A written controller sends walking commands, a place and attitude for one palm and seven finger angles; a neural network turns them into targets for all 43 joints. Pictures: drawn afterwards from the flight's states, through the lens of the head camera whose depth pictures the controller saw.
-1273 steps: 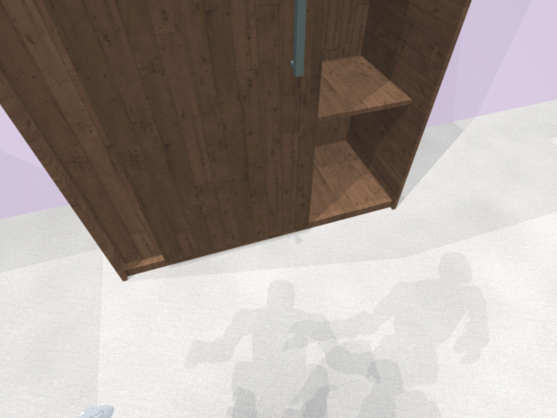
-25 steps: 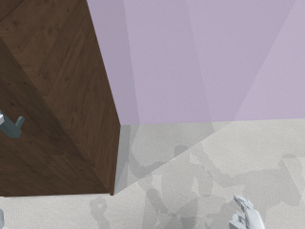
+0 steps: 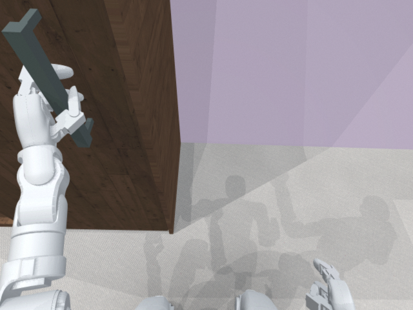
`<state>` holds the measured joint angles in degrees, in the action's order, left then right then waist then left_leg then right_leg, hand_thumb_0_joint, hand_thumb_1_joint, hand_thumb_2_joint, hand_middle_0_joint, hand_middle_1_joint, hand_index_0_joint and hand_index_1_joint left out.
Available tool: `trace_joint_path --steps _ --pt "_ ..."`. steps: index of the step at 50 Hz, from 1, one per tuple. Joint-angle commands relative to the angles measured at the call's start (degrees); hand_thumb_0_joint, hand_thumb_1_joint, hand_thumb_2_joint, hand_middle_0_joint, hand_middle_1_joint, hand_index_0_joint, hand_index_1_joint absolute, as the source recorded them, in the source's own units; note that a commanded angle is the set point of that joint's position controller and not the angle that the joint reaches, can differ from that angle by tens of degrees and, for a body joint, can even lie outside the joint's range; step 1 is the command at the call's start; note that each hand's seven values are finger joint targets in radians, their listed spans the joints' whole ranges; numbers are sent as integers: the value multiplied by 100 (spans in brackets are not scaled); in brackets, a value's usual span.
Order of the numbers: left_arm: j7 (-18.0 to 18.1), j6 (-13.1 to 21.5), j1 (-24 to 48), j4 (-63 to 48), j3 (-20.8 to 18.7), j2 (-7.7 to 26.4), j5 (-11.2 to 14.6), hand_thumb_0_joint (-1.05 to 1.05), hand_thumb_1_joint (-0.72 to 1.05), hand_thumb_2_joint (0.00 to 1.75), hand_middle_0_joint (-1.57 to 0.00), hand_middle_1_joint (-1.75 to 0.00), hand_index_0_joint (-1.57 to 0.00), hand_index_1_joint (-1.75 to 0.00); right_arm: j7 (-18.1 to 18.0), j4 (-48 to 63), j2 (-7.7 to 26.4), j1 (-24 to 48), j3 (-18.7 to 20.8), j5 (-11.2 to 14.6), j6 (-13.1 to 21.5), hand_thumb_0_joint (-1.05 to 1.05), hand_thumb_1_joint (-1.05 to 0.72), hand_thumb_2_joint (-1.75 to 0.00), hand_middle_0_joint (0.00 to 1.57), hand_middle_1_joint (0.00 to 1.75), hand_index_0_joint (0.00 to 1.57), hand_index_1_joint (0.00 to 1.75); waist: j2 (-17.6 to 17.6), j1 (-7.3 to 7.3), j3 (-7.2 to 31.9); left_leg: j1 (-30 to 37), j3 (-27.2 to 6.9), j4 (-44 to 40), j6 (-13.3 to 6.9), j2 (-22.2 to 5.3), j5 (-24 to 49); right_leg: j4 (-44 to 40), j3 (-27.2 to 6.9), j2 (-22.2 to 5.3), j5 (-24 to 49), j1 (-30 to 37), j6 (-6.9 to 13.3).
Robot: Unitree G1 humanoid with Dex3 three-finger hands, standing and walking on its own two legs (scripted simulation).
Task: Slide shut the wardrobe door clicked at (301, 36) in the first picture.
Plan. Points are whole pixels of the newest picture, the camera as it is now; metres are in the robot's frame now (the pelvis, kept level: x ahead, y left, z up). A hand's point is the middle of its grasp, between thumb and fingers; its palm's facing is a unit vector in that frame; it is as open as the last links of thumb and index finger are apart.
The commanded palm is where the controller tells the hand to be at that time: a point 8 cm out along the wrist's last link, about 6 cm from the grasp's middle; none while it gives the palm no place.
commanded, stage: stop walking and hold the door there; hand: left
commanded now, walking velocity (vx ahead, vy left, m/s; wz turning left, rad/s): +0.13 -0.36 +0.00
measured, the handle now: (63, 90) +0.42 +0.28 +0.17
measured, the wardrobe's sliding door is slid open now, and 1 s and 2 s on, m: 0.00 0.00 0.00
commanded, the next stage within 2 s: loosen the grip on the handle in 0.68 s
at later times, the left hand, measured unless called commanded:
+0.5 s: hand (75, 113) +0.38 +0.25 +0.16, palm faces +0.30 -0.95 -0.11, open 5.8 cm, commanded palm +0.35 +0.25 +0.15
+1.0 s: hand (68, 114) +0.38 +0.25 +0.16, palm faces +0.35 -0.93 -0.09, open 8.3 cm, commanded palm +0.34 +0.29 +0.16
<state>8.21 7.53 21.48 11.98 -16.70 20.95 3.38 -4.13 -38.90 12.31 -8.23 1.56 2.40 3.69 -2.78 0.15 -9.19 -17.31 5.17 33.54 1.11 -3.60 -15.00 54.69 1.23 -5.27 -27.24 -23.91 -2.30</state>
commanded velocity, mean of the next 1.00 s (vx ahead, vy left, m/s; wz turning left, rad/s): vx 0.02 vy -0.03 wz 0.00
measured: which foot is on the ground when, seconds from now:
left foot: down 0.00-1.00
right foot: up 0.00-0.12, down 0.14-1.00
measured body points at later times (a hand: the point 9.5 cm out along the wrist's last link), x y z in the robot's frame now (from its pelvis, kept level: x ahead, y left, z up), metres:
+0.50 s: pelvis +0.01 +0.04 +0.01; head +0.03 +0.05 +0.46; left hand +0.36 +0.30 +0.16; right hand +0.17 -0.19 -0.09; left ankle +0.03 +0.14 -0.73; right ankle +0.01 -0.06 -0.73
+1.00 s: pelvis +0.00 +0.03 +0.01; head +0.00 +0.02 +0.46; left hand +0.35 +0.30 +0.17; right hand +0.17 -0.21 -0.08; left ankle +0.03 +0.14 -0.73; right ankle +0.01 -0.06 -0.73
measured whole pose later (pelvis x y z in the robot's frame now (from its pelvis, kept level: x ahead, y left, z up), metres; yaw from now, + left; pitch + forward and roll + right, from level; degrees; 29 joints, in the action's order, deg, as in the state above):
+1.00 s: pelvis +0.00 +0.03 +0.01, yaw +1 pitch +1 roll +1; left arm 5.6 2.7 23.5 23.9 -14.5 15.3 4.3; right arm -1.9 -38.6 13.7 -11.5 -0.3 1.5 8.0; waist 0.4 0.5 2.0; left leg -18.0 3.7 29.1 -1.0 -0.3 -12.2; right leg 30.7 3.4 1.0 -15.6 -16.3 2.6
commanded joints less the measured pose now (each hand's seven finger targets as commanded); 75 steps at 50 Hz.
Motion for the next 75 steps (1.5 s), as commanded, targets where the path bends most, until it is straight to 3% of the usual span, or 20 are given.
trace_joint_path --steps 1,6,10,13,17,24,28,38,39,40,41,42,43,45,48,51,53,59,68,75 --pt "-164 385 2122 -2014 622 670 -119 0 90 90 -45 -140 -45 -140 52 667 758 143 -1 -48 315 0 -90 -90 20 30 20 30 1825 -155 2377 1903 -1100 -996 -977 -1290 2822 -1044 101 389 473 188 164" --pt "-200 209 2087 -1594 458 874 -94 0 90 90 -45 -140 -45 -140 74 762 755 284 -149 -102 231 0 -90 -90 20 30 20 30 1325 -31 2349 968 -1040 -720 -773 -1277 1672 -2907 -52 495 1447 1619 290" --pt "-214 119 1947 -1020 615 601 25 0 90 90 -45 -140 -45 -140 18 755 650 171 -127 -54 196 0 -90 -90 20 30 20 30 -787 -128 2284 277 -386 295 -229 -72 -373 -3632 -1555 -665 1930 1686 897" --pt "-151 196 1919 -854 470 706 18 0 90 90 -45 -140 -45 -140 -33 648 672 130 -209 -90 191 0 -90 -90 20 30 20 30 -10 -93 2261 537 -536 -464 -268 -97 -34 -3240 -1019 -597 2255 1670 851" --pt "-199 329 1841 -1113 911 245 7 0 90 90 -45 -140 -45 -140 -103 759 716 352 -209 -129 129 0 -90 -90 20 30 20 30 1284 -61 2181 1275 -1834 -1563 -747 -1194 1074 -2456 -175 373 1374 981 238" --pt "-235 298 1596 -1703 1618 -410 -97 0 90 90 -45 -140 -45 -140 -40 837 682 184 -147 -126 208 0 -90 -90 20 30 20 30 1070 -82 2456 2114 -996 -970 -419 -912 3231 -2989 -156 343 1835 1043 285" --pt "-183 225 1372 -1575 1471 -261 -86 0 90 90 -45 -140 -45 -140 -70 857 722 185 -122 -84 162 0 -90 -90 20 30 20 30 614 -96 2572 1605 -713 -859 -269 -654 2483 -3132 -381 119 3053 1560 328" --pt "-157 213 1020 -1385 1499 -303 -52 0 90 90 -45 -140 -45 -140 -139 861 700 213 -166 -90 46 0 -90 -90 20 30 20 30 538 -101 2453 1474 -716 -1024 -300 -561 2295 -3210 -390 103 3166 1546 315" --pt "-24 280 5327 -1641 -2723 4734 -784 0 90 90 -45 -140 -45 -140 32 1023 1053 -14 310 -172 147 0 -90 -90 20 30 20 30 -954 280 1122 757 -446 -579 -601 -523 2076 -3878 -928 85 3426 547 60" --pt "-454 -576 3404 1646 284 364 -562 0 78 84 -45 -140 -45 -140 63 693 709 225 123 -327 480 0 -90 -90 20 30 20 30 -636 -395 3077 1098 -202 -1014 -377 268 3586 -2362 18 559 5464 1658 545" --pt "-705 -572 2266 298 77 -209 135 0 66 78 -45 -140 -45 -140 86 699 859 -288 261 75 593 0 -90 -90 20 30 20 30 -126 -47 3481 1788 -591 -526 -130 30 4786 -2338 308 561 4686 1214 425" --pt "-848 -521 1666 175 -82 -124 362 0 54 73 -45 -140 -45 -140 107 638 876 -190 261 23 713 0 -90 -90 20 30 20 30 1646 208 3634 2615 -596 -467 117 -67 5260 -2420 134 500 3323 715 475" --pt "-734 -301 1680 -582 -503 481 591 0 42 67 -45 -140 -45 -140 116 571 904 -296 213 -75 690 0 -90 -90 20 30 20 30 1860 232 3679 2797 -647 -467 175 -39 4674 -2628 87 553 2468 603 412" --pt "-471 -117 1968 -452 8 258 289 0 17 55 -45 -140 -45 -140 151 659 854 -122 128 -89 695 0 -90 -90 20 30 20 30 776 75 2869 1655 -429 -497 -127 133 2530 -2800 89 566 2674 746 385" --pt "-216 109 2503 -107 284 292 26 0 -19 37 -45 -140 -45 -140 150 711 958 -154 81 -37 652 0 -90 -90 20 30 20 30 -337 -218 2309 739 -441 -556 -343 203 950 -2857 -7 520 2077 544 287" --pt "-229 347 2879 166 230 689 -40 0 -55 20 -42 -137 -42 -137 37 772 896 -26 -11 3 675 0 -90 -90 20 30 20 30 96 -121 2211 341 -350 -642 -373 312 -134 -3078 -290 445 866 504 290" --pt "-277 503 3138 270 306 762 -48 0 -55 20 -40 -133 -40 -133 11 740 875 -54 -34 28 710 0 -90 -90 20 30 20 30 486 -170 2137 273 -335 -602 -389 345 -484 -3188 -432 413 425 401 315" --pt "-403 693 2929 303 -38 1121 266 0 -55 20 -32 -123 -32 -123 -59 744 906 -29 -18 32 750 0 -90 -90 20 30 20 30 349 9 2266 -97 -303 -464 -398 352 -380 -3414 -801 290 -34 824 291" --pt "-291 421 1887 -214 -110 834 309 0 -55 20 -25 -115 -25 -115 -31 684 959 -306 39 -36 727 0 -90 -90 20 30 20 30 248 65 2623 416 -243 -429 -431 333 1097 -2832 -296 453 2554 1122 277" --pt "-201 208 1661 -545 37 599 211 0 -55 20 -25 -115 -25 -115 -18 720 931 -368 31 -66 607 0 -90 -90 20 30 20 30 292 23 2592 636 -331 -379 -382 305 1371 -2682 -106 524 2726 915 308"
